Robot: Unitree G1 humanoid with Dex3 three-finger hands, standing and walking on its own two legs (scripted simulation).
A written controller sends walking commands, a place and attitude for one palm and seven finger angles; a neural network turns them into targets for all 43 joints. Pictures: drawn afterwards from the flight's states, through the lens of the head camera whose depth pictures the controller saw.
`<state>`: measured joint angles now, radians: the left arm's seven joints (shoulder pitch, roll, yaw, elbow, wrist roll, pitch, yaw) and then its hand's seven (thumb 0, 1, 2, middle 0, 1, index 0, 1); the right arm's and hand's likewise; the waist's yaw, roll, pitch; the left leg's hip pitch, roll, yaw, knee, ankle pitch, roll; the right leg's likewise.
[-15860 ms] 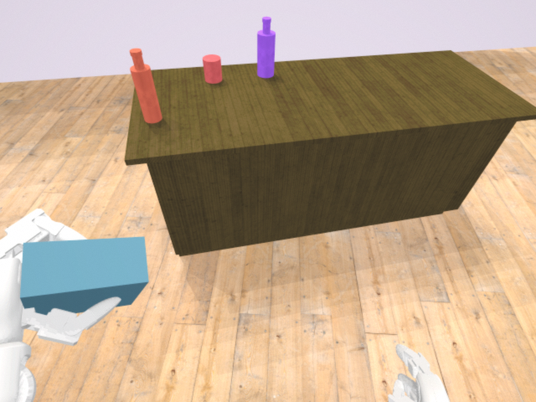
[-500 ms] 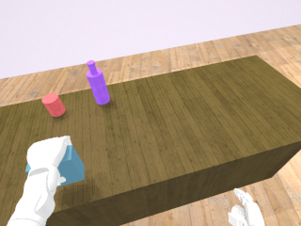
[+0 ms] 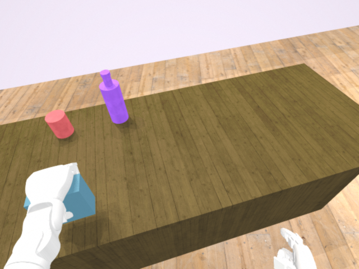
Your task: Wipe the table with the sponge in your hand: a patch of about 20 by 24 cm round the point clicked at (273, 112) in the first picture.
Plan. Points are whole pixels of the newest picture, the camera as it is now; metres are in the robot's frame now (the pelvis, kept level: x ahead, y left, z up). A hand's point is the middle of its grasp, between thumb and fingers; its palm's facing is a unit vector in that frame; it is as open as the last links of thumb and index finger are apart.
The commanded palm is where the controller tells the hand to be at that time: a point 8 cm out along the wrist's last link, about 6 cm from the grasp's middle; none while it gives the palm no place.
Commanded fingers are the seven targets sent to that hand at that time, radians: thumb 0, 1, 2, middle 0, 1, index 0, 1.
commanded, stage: move the sponge above the wiping area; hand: left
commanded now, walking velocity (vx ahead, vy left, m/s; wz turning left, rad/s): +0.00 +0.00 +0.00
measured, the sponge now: (66, 204) +0.24 +0.32 -0.02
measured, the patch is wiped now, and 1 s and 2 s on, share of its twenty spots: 0.00 0.00 0.00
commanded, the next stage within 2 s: lower the sponge onto the table in 0.24 s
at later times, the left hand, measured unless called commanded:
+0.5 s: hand (65, 197) +0.24 +0.31 +0.02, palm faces -0.08 -0.05 -1.00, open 9.4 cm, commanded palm +0.22 +0.30 +0.08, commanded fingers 0.00 0.10 1.30 -1.20 -1.60 -1.20 -1.60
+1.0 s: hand (65, 199) +0.24 +0.32 +0.00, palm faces -0.11 -0.05 -0.99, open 9.4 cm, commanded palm +0.22 +0.31 +0.06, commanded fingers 0.00 0.10 1.30 -1.20 -1.60 -1.20 -1.60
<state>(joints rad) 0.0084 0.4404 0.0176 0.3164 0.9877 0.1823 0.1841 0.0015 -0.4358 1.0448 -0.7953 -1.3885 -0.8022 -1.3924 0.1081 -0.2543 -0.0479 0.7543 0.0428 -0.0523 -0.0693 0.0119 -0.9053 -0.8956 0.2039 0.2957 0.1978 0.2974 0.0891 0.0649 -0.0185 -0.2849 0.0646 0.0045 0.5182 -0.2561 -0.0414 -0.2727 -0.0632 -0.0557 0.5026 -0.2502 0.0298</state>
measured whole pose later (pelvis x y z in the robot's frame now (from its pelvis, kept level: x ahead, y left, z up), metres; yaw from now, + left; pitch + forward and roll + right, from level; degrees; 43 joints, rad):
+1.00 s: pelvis -0.01 +0.00 +0.00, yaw +0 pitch +1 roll +0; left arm -0.01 0.43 0.02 0.38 1.01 0.16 0.21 0.00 -0.44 1.05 -0.80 -1.39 -0.80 -1.39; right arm 0.11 -0.25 -0.05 0.76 0.04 -0.05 -0.07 0.01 -0.91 -0.90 0.20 0.30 0.20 0.30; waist 0.09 0.06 -0.02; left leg -0.30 0.07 0.00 0.52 -0.25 -0.05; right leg -0.29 -0.05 -0.05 0.51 -0.24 0.02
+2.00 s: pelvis -0.01 +0.00 -0.01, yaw -1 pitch +6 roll -1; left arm -0.06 0.40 0.02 0.54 1.04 0.16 0.32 0.00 -0.44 1.05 -0.80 -1.39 -0.80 -1.39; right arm 0.13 -0.24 -0.06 0.77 0.04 -0.03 -0.07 0.01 -0.91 -0.90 0.20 0.30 0.20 0.30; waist 0.06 0.04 -0.06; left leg -0.46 0.07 0.00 0.66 -0.30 -0.04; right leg -0.45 -0.05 -0.04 0.64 -0.29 0.03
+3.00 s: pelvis -0.05 -0.01 -0.05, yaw -2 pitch +15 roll -1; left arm -0.45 0.58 0.11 0.97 1.06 0.03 0.34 0.02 -0.56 1.18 -0.84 -1.32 -0.84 -1.39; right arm 0.22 -0.28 -0.05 0.78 0.05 -0.03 -0.07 0.01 -0.91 -0.90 0.21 0.30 0.20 0.30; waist 0.01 0.05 -0.13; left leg -0.83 0.08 -0.04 0.90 -0.34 -0.02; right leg -0.82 -0.03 -0.04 0.87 -0.31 0.01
